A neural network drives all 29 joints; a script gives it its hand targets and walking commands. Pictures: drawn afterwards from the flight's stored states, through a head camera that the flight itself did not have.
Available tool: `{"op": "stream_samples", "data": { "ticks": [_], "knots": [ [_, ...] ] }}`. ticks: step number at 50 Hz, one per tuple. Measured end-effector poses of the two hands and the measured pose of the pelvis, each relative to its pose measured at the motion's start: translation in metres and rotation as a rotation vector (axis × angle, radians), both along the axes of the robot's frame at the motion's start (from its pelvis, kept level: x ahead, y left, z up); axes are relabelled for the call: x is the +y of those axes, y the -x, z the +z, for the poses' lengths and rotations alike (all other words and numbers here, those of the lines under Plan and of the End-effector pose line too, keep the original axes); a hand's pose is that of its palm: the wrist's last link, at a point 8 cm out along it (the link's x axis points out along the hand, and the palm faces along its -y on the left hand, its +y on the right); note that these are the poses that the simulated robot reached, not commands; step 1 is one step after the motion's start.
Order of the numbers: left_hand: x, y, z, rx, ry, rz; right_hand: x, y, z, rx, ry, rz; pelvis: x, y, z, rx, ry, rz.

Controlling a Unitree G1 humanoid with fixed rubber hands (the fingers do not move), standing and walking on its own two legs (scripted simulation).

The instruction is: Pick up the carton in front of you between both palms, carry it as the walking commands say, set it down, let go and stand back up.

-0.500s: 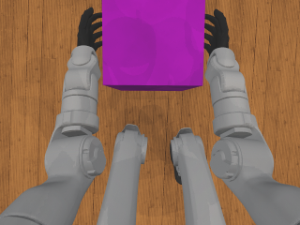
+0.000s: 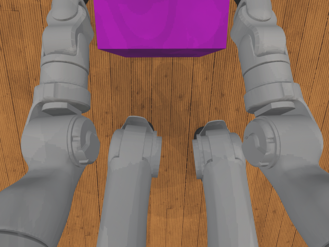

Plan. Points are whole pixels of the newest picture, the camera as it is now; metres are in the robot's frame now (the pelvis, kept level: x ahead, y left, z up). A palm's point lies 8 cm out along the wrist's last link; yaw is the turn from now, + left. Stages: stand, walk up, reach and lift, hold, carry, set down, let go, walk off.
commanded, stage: set down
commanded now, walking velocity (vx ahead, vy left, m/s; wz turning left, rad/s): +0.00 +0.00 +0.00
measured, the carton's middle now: (162, 3) +0.54 +0.06 -0.24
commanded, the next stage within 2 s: none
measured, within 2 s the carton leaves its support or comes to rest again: rests again in 0.40 s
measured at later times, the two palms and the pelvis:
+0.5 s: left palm (81, 5) +0.51 +0.21 -0.19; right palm (245, 3) +0.54 -0.09 -0.19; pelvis +0.00 -0.01 -0.02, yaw +1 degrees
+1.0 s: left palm (80, 4) +0.52 +0.21 -0.19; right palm (246, 1) +0.54 -0.10 -0.19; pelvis -0.01 -0.01 -0.03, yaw +1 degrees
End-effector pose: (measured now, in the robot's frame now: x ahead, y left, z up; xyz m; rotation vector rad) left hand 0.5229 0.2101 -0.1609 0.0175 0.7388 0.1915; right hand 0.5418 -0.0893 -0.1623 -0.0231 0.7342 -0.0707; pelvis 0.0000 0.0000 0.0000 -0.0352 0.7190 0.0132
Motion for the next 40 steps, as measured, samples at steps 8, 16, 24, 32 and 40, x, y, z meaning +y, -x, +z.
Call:
{"op": "stream_samples", "data": {
  "ticks": [8, 16, 24, 32, 40],
  "knots": [
    [-0.001, -0.005, -0.004, 0.000, 0.004, 0.007, -0.001, -0.004, -0.007, -0.001, 0.002, 0.009, -0.002, -0.005, -0.010, -0.012, -0.009, -0.003],
    [0.000, 0.006, -0.014, 0.030, 0.005, 0.000, -0.001, 0.003, -0.015, 0.026, 0.008, 0.022, -0.006, -0.002, -0.014, -0.037, -0.016, -0.005],
    [-0.002, 0.009, -0.024, 0.042, 0.016, -0.020, -0.005, 0.005, -0.024, 0.034, 0.008, 0.034, -0.007, 0.002, -0.020, -0.084, -0.020, -0.005],
    [0.000, 0.008, -0.025, 0.038, 0.027, -0.047, -0.007, 0.004, -0.025, 0.030, 0.002, 0.057, -0.007, 0.007, -0.026, -0.121, -0.020, -0.004],
    [0.002, 0.009, -0.026, 0.030, 0.041, -0.063, -0.008, 0.004, -0.026, 0.024, -0.014, 0.077, -0.006, 0.010, -0.028, -0.137, -0.020, -0.004]
  ]
}}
